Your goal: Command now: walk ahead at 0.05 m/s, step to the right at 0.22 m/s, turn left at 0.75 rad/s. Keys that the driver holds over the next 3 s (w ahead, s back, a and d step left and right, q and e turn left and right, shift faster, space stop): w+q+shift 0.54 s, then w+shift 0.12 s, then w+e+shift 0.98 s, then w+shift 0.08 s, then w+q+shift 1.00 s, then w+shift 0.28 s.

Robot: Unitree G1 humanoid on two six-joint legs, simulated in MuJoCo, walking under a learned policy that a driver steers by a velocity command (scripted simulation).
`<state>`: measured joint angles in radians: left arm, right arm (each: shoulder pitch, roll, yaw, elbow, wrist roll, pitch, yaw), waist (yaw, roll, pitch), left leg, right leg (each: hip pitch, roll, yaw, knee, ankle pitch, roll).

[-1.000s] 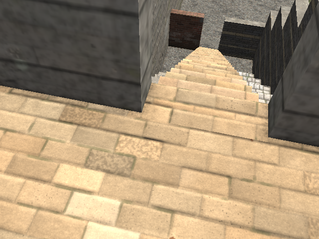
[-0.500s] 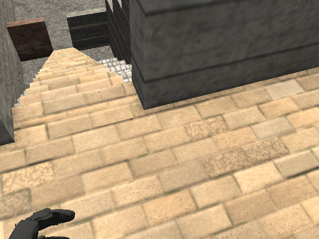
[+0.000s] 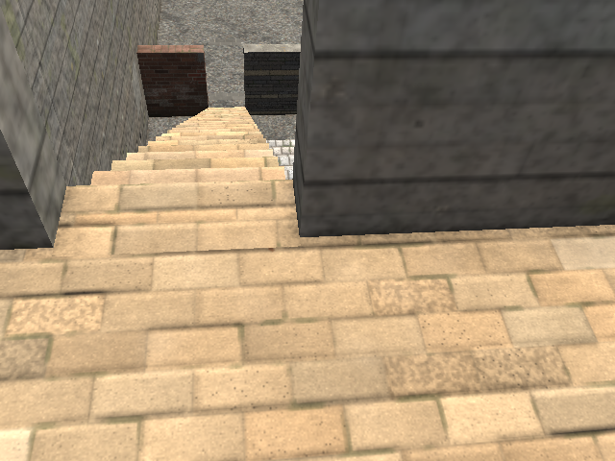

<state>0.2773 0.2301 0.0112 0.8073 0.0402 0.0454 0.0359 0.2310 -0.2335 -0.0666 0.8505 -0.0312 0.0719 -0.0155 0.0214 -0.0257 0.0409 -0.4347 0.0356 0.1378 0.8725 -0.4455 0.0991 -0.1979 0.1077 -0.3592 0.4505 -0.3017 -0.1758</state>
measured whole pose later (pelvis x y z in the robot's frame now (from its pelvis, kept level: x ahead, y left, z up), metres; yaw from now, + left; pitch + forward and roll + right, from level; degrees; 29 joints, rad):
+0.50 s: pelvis -0.02 -0.09 +0.02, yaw +27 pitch +1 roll +2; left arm 0.29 0.28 0.05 0.70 0.02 0.01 0.07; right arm 0.14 -0.38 -0.12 0.68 -0.03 0.11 0.09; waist -0.02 0.07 0.05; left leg -0.66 -0.06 -0.04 1.41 -0.32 -0.08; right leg -0.24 -0.16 -0.10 0.50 -0.26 0.06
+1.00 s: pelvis -0.11 +0.05 +0.01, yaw +27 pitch +0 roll +1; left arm 0.34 0.27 0.10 0.89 0.04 0.07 0.03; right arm 0.22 -0.19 0.00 0.79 -0.04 0.04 0.00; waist 0.02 -0.06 0.04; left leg -0.20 -0.02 0.21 0.44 -0.25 0.08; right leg -0.56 0.01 -0.10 1.16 -0.40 -0.03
